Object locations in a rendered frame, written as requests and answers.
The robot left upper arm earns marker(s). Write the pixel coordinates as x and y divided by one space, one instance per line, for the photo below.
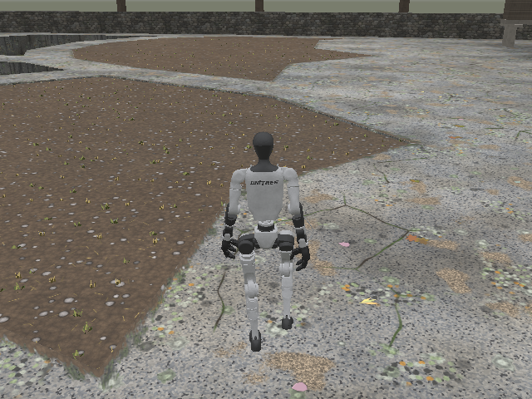
235 191

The left robot forearm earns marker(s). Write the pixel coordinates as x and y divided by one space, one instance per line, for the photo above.
228 224

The robot head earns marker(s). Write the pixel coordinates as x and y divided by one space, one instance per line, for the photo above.
263 145

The robot right upper arm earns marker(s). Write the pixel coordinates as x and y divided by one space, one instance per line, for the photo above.
290 175

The right robot forearm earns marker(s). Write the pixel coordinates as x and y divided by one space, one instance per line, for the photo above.
299 227

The left robot hand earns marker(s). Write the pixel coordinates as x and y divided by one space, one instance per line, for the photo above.
226 246

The left robot shin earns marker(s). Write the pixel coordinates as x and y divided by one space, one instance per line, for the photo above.
252 311

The right robot hand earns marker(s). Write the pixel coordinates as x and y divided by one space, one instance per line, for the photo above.
305 257

